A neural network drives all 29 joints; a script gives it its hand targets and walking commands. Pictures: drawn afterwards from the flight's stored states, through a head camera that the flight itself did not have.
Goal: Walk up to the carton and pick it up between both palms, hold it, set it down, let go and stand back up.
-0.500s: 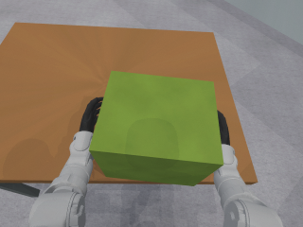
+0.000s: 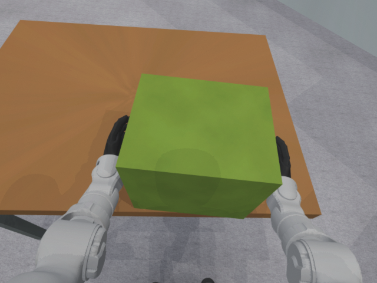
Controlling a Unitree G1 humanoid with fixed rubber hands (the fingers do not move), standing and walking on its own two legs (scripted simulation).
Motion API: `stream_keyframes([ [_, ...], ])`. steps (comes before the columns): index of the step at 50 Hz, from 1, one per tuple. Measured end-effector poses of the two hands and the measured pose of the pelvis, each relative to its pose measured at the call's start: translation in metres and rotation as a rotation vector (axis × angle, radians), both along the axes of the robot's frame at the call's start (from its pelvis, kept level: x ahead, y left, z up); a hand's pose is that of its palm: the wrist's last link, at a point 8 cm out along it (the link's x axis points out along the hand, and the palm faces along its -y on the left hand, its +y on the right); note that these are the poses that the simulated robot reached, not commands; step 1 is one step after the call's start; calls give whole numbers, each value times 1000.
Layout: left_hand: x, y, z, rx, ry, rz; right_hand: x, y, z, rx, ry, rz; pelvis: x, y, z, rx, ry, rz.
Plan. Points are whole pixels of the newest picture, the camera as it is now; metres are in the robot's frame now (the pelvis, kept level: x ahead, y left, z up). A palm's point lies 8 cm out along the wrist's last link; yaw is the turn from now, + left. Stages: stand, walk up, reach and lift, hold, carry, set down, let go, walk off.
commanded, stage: set down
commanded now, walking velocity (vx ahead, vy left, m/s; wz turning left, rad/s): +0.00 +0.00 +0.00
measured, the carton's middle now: (196, 151) +0.40 -0.03 -0.01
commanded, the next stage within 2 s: none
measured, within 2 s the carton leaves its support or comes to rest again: neither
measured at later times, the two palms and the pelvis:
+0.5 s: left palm (108, 161) +0.38 +0.16 +0.00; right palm (287, 181) +0.32 -0.23 -0.01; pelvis -0.02 -0.01 +0.00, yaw +0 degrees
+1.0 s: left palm (90, 190) +0.32 +0.19 -0.01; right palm (300, 206) +0.27 -0.24 +0.00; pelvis -0.03 -0.01 +0.00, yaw +0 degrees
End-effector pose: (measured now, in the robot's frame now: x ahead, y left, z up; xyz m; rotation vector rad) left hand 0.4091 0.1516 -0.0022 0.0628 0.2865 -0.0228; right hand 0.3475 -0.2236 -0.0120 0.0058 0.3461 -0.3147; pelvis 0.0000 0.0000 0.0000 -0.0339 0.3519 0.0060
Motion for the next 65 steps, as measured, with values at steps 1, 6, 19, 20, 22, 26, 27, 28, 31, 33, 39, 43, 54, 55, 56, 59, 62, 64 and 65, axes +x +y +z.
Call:
stream_keyframes([
  [1,-1,0,-1,0,3,1,-1,-1,-1,1,0,-2,-1,-1,-1,1,1,0],
  [6,-6,1,0,1,-1,1,-6,-8,-1,3,-6,-7,-7,-3,-2,4,-2,0],
  [19,-16,5,7,9,-16,-39,-15,-10,5,2,-35,7,-17,-6,-3,8,-18,0],
  [20,-17,6,6,10,-15,-41,-15,-10,6,2,-37,9,-17,-6,-3,8,-19,0],
  [22,-20,8,4,12,-8,-44,-18,-10,5,0,-39,11,-18,-6,-3,8,-20,0],
  [26,-31,13,-5,16,22,-44,-27,-11,2,-3,-41,9,-20,-6,-3,8,-22,0],
  [27,-35,15,-9,18,32,-43,-30,-12,0,-4,-41,7,-20,-6,-3,8,-23,0],
  [28,-39,16,-12,19,44,-42,-33,-12,-1,-5,-40,6,-21,-6,-4,8,-24,0],
  [31,-52,21,-23,23,75,-34,-44,-15,-6,-6,-36,-1,-22,-6,-4,8,-25,0],
  [33,-59,24,-27,26,83,-29,-51,-17,-8,-6,-37,-6,-23,-6,-4,8,-27,0],
  [39,-74,32,-28,23,65,-9,-64,-19,-5,-4,-63,-12,-28,-6,-4,8,-35,0],
  [43,-78,37,-21,19,39,2,-67,-19,0,2,-76,-10,-30,-6,-4,8,-50,1],
  [54,-106,46,-5,20,10,-8,-99,-18,9,6,-86,-7,-27,-6,1,9,-173,4],
  [55,-110,47,-5,21,14,-6,-103,-19,8,7,-81,-10,-27,-6,2,10,-190,4],
  [56,-114,48,-5,22,19,-3,-108,-19,7,9,-77,-12,-26,-6,2,10,-207,5],
  [59,-124,51,-7,25,30,4,-119,-20,4,15,-63,-14,-26,-6,3,11,-248,6],
  [62,-133,53,-9,23,31,11,-128,-19,3,19,-57,-12,-26,-6,4,11,-275,7],
  [64,-138,54,-9,22,29,13,-133,-19,2,20,-59,-11,-27,-6,4,11,-287,7],
  [65,-141,55,-10,22,27,14,-135,-19,3,21,-61,-11,-27,-6,4,11,-291,7],
])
